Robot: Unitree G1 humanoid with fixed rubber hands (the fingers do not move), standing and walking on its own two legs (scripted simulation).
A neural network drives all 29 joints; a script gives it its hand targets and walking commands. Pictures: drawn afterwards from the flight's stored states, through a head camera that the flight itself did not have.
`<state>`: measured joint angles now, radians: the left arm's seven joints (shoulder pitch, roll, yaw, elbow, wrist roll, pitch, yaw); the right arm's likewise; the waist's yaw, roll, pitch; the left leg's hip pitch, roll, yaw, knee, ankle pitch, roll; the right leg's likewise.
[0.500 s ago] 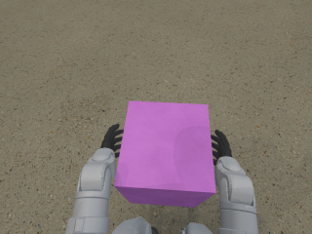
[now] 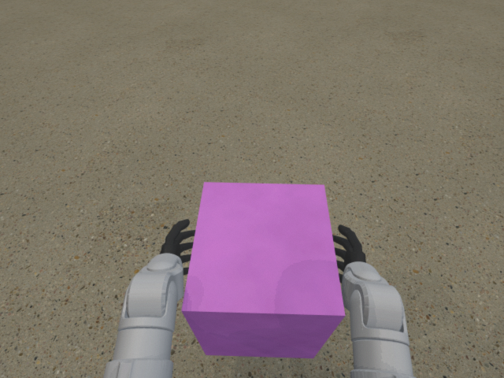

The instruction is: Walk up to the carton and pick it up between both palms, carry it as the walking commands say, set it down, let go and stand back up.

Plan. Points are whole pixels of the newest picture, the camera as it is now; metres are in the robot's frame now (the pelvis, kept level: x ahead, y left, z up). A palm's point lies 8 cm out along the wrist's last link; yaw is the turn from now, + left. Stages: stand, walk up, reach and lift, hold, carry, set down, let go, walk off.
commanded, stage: carry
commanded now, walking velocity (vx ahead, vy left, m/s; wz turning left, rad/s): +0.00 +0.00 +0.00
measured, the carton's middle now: (261, 274) +0.29 +0.01 -0.01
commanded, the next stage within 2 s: none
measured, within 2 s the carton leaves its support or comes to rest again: neither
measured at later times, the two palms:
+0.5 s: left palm (179, 276) +0.25 +0.14 +0.04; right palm (368, 291) +0.25 -0.16 +0.04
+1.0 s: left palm (170, 316) +0.19 +0.13 +0.05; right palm (380, 328) +0.19 -0.16 +0.04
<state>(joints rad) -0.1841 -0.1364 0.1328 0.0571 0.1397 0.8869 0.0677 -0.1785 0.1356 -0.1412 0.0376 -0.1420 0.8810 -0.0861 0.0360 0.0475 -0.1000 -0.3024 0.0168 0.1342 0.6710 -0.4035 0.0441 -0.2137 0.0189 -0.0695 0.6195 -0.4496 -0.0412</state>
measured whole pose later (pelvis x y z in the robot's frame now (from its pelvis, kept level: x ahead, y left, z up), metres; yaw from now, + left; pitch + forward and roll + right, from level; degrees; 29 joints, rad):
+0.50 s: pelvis -0.03 +0.00 +0.00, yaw -1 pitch +0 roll +0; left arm -0.19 -0.14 0.12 0.06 0.15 0.87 0.07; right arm -0.18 0.14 -0.16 0.05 -0.13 0.86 -0.09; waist 0.00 0.02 -0.05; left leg -0.27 0.02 0.16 0.64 -0.37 0.04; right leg -0.21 0.00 -0.08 0.64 -0.43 -0.04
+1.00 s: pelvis -0.09 -0.01 +0.01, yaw +0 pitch -3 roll +0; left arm -0.22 -0.14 0.17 0.17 0.17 0.82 0.05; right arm -0.21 0.14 -0.18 0.16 -0.16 0.81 -0.07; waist 0.01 0.02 -0.03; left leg -0.28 0.04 0.14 0.58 -0.25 0.03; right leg -0.22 0.02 -0.11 0.60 -0.32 -0.07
